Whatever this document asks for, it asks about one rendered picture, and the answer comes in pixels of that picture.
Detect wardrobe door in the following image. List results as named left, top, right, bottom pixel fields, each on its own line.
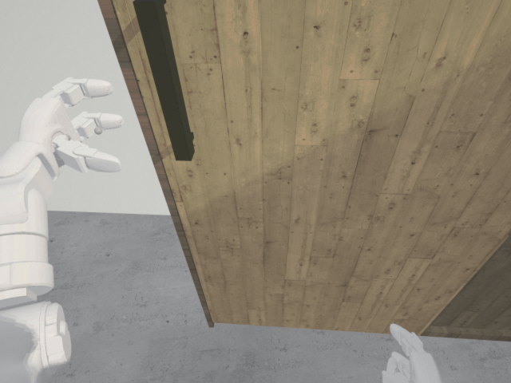
left=113, top=0, right=511, bottom=336
left=430, top=235, right=511, bottom=330

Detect left robot upper arm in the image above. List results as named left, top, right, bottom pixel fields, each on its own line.
left=0, top=301, right=71, bottom=383

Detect handle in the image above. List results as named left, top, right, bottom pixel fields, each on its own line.
left=133, top=0, right=195, bottom=161

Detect right robot hand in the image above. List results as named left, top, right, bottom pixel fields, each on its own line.
left=382, top=324, right=443, bottom=383

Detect left robot hand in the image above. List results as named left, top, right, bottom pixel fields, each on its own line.
left=17, top=77, right=125, bottom=173

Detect left robot forearm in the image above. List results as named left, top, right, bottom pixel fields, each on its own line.
left=0, top=141, right=60, bottom=310

